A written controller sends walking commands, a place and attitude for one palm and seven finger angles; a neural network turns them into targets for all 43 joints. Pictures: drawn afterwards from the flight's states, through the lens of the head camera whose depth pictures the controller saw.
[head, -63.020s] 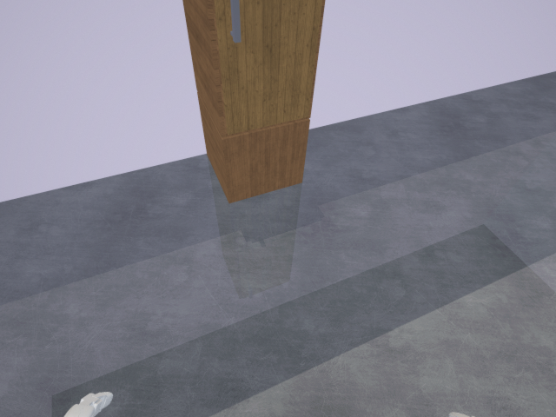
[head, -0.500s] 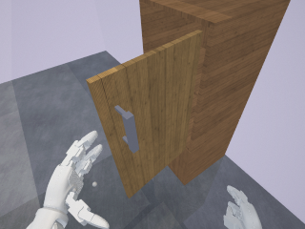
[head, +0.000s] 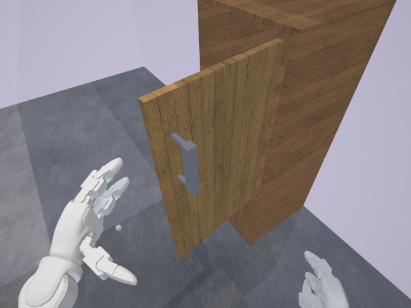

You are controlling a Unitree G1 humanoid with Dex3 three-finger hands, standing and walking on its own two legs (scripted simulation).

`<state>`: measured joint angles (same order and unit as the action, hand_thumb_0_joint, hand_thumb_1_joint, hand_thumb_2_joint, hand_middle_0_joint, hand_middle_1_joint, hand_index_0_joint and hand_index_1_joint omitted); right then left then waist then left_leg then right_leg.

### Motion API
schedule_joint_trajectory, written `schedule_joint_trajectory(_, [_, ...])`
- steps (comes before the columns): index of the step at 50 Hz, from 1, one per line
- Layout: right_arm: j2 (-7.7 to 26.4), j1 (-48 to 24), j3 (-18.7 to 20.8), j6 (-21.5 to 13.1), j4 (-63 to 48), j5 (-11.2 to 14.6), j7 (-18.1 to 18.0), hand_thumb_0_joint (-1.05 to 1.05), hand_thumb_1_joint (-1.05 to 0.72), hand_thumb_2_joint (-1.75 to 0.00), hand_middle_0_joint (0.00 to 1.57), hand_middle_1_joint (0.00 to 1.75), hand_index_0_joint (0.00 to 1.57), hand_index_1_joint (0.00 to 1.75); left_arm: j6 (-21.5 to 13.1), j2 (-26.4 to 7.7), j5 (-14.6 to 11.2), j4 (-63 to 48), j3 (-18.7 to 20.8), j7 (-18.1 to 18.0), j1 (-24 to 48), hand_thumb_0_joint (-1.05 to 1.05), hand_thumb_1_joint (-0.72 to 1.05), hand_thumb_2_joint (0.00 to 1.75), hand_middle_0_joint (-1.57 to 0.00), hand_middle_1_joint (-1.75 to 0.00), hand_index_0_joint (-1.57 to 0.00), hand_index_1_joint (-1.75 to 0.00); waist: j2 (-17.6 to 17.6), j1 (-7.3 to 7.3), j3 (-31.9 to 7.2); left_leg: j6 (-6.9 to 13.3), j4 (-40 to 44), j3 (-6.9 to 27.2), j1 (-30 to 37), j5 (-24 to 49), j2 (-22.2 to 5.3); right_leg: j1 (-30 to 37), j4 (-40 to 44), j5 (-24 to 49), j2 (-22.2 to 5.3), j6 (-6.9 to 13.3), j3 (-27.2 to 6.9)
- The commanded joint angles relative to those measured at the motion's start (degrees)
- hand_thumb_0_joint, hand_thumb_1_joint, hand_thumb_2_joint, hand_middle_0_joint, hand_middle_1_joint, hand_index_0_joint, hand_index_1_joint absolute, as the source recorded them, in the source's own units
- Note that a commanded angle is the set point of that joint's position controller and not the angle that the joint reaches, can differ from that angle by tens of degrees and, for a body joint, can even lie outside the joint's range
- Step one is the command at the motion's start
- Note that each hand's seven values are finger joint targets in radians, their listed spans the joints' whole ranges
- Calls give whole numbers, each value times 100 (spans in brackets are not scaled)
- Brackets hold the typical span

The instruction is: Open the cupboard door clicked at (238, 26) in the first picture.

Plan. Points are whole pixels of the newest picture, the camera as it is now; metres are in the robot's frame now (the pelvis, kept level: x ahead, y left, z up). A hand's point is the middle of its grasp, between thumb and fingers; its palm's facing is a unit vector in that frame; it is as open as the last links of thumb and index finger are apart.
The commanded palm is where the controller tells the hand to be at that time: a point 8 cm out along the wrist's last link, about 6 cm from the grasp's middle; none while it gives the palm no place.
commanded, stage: draw the hand back to the body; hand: left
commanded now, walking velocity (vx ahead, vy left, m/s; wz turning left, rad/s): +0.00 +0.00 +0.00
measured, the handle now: (185, 165) +0.36 +0.08 +0.12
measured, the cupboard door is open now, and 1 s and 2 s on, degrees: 97 97 97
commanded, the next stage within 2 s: step back with the hand held close in 1.20 s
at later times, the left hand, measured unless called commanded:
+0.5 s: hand (72, 207) +0.23 +0.23 +0.15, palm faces +0.31 -0.89 -0.33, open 13.0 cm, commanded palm +0.18 +0.28 +0.17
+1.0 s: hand (57, 187) +0.25 +0.26 +0.17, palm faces +0.43 -0.81 -0.40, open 7.7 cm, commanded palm +0.20 +0.29 +0.19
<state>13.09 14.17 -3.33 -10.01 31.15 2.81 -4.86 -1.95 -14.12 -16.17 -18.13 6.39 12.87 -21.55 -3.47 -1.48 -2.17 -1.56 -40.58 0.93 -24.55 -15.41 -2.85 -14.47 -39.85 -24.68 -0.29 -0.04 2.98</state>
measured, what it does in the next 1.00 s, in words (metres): stands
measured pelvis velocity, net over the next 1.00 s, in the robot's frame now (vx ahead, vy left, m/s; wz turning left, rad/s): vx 0.04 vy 0.00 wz -0.04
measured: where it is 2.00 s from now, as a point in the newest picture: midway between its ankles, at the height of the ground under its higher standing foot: outside the picture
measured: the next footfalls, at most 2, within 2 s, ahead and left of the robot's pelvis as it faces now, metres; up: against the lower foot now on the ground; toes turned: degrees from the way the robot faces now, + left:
none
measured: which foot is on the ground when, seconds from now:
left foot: down 0.00-1.00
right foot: down 0.00-1.00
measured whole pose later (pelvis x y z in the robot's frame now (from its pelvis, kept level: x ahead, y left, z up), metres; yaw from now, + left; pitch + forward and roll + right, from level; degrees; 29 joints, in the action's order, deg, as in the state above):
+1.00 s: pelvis +0.04 +0.00 +0.03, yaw -2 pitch -3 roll +0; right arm 13.3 10.2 -0.5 -4.1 36.0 0.0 -4.9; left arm -3.9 -19.0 -3.9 -21.6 19.1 -7.4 -25.9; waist -2.9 -3.7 1.2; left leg -1.6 -24.1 -2.2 -10.0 -11.5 -2.6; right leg -0.3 -21.2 -18.4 -0.6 -0.3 0.5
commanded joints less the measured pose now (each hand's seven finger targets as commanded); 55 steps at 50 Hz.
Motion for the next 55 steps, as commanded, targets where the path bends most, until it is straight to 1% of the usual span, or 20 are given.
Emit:
schedule_joint_trajectory(1, [596, -887, 256, -523, -1010, 1, -77, 0, -90, -90, 20, 30, 20, 30, -359, -721, -147, -1534, 510, 121, 740, 0, -50, 30, -15, -30, -15, -30, 175, -26, -482, 250, 690, 35, 1182, 64, 285, -852, 1057, 791, 173, -30, 41])
schedule_joint_trajectory(6, [609, -896, 249, -579, -953, 13, -74, 0, -90, -90, 20, 30, 20, 30, -263, -821, -214, -1562, 750, 210, 451, 0, -32, 37, -16, -30, -16, -30, -16, -107, -501, 227, 794, 32, 1288, 245, 278, -692, 1038, 1060, 206, -11, 134])
schedule_joint_trajectory(7, [475, -1113, 189, -520, -934, -92, -186, 0, -90, -90, 20, 30, 20, 30, -530, -1173, 595, -2305, 628, -672, 953, 0, -29, 39, -16, -30, -16, -30, 2, -178, -225, 231, 971, -68, 1447, 164, 300, -730, 1572, 942, 122, 23, -133])
schedule_joint_trajectory(8, [439, -982, 179, -495, -817, -173, -230, 0, -90, -90, 20, 30, 20, 30, -501, -810, 704, -1784, 548, -1057, 318, 0, -26, 40, -16, -30, -16, -30, 150, -72, 95, 210, 1014, -83, 1538, 92, 261, -845, 1738, 752, 89, 31, -88])
schedule_joint_trajectory(9, [463, -979, 184, -477, -821, -189, -218, 0, -90, -90, 20, 30, 20, 30, -464, -745, 758, -1751, 537, -1218, 141, 0, -22, 42, -16, -30, -16, -30, 375, -97, 148, 207, 1050, -57, 1517, 63, 257, -835, 1829, 670, 97, 24, -79])
schedule_joint_trajectory(10, [444, -957, 181, -394, -767, -195, -223, 0, -90, -90, 20, 30, 20, 30, -446, -662, 865, -1669, 462, -1347, -67, 0, -18, 43, -16, -30, -16, -30, 394, -74, 136, 219, 1115, -91, 1591, 118, 216, -720, 1803, 723, 75, 14, -58])
schedule_joint_trajectory(12, [468, -987, 208, -297, -715, -243, -216, 0, -90, -90, 20, 30, 20, 30, -518, -849, 1023, -1847, 635, -1581, -8, 0, -12, 47, -16, -30, -16, -30, 178, -102, -52, 216, 1262, -132, 1770, 321, 207, -427, 1826, 943, 62, 39, -59])
schedule_joint_trajectory(16, [478, -1009, 229, -220, -623, -306, -175, 0, -90, -90, 20, 30, 20, 30, -632, -919, 1241, -2066, 639, -1859, 107, 0, 2, 52, -17, -30, -17, -30, -212, -89, -222, 195, 1534, -152, 2059, 586, 168, -65, 1885, 1196, 59, 67, -39])
schedule_joint_trajectory(18, [483, -1020, 246, -212, -582, -330, -160, 0, -90, -90, 20, 30, 20, 30, -675, -993, 1303, -2150, 705, -1963, 76, 0, 9, 55, -17, -30, -17, -30, -287, -105, -339, 196, 1623, -152, 2219, 804, 160, 82, 1906, 1382, 68, 83, -32])
schedule_joint_trajectory(19, [503, -1032, 254, -214, -540, -346, -157, 0, -90, -90, 20, 30, 20, 30, -675, -1103, 1330, -2116, 821, -2006, 3, 0, 13, 57, -17, -30, -17, -30, -183, -128, -337, 204, 1629, -175, 2259, 906, 155, 156, 1981, 1481, 84, 81, -36])
schedule_joint_trajectory(22, [498, -1044, 277, -134, -510, -346, -131, 0, -90, -90, 20, 30, 20, 30, -657, -1076, 1331, -2037, 920, -2054, -194, 0, 23, 62, -18, -30, -18, -30, -44, -136, -373, 203, 1699, -211, 2337, 1242, 142, 342, 1966, 1807, 89, 61, -3])
schedule_joint_trajectory(24, [523, -1061, 300, -81, -461, -353, -117, 0, -90, -90, 20, 30, 20, 30, -637, -1201, 1329, -1879, 1119, -2081, -241, 0, 31, 64, -18, -30, -18, -30, 170, -160, -305, 205, 1728, -229, 2338, 1321, 136, 412, 2061, 1904, 106, 50, -4])
schedule_joint_trajectory(28, [515, -1094, 337, 77, -451, -333, -94, 0, -90, -90, 20, 30, 20, 30, -612, -1206, 1301, -1677, 1307, -2080, -228, 0, 44, 70, -18, -30, -18, -30, 251, -167, -180, 209, 1809, -275, 2339, 1427, 132, 460, 2094, 2028, 101, 23, 7])
schedule_joint_trajectory(37, [524, -1097, 413, 193, -407, -325, -69, 0, -90, -90, 20, 30, 20, 30, -618, -1585, 1287, -1761, 1856, -2114, -73, 0, 76, 84, -19, -30, -19, -30, -162, -216, -351, 215, 1740, -374, 2487, 1934, 162, 674, 2116, 2594, 92, 26, -34])
schedule_joint_trajectory(39, [538, -1116, 430, 208, -389, -318, -78, 0, -90, -90, 20, 30, 20, 30, -604, -1729, 1278, -1692, 2020, -2129, -71, 0, 83, 87, -20, -30, -20, -30, -125, -236, -332, 225, 1699, -408, 2488, 1988, 170, 689, 2179, 2724, 89, 21, -54])
schedule_joint_trajectory(41, [534, -1083, 447, 226, -397, -304, -79, 0, -90, -90, 20, 30, 20, 30, -598, -1717, 1248, -1654, 2085, -2129, -63, 0, 90, 90, -20, -30, -20, -30, -100, -219, -310, 227, 1698, -421, 2486, 2053, 169, 674, 2143, 2814, 89, 3, -39])
schedule_joint_trajectory(45, [563, -1086, 482, 254, -410, -294, -47, 0, -90, -90, 20, 30, 20, 30, -564, -1472, 1238, -1457, 1845, -2073, -140, 0, 90, 90, -20, -30, -20, -30, 88, -185, -187, 254, 1705, -467, 2476, 2035, 172, 614, 2174, 2892, 85, -37, -43])
schedule_joint_trajectory(49, [587, -1093, 504, 295, -407, -297, -50, 0, -90, -90, 20, 30, 20, 30, -575, -1556, 1248, -1422, 1877, -2068, -33, 0, 90, 90, -20, -30, -20, -30, 260, -204, -210, 266, 1729, -458, 2454, 1942, 190, 666, 2194, 2850, 84, -37, -50])
schedule_joint_trajectory(53, [545, -1124, 498, 283, -419, -303, -79, 0, -90, -90, 20, 30, 20, 30, -629, -1643, 1238, -1515, 1979, -2076, 15, 0, 90, 90, -20, -30, -20, -30, 230, -221, -230, 293, 1713, -484, 2495, 1898, 223, 641, 2229, 2901, 74, -56, -66])
schedule_joint_trajectory(55, [527, -1159, 497, 269, -409, -299, -93, 0, -90, -90, 20, 30, 20, 30, -662, -1691, 1248, -1615, 2009, -2080, 96, 0, 90, 90, -20, -30, -20, -30, 57, -225, -241, 280, 1694, -499, 2527, 1850, 226, 630, 2269, 2862, 58, -51, -96])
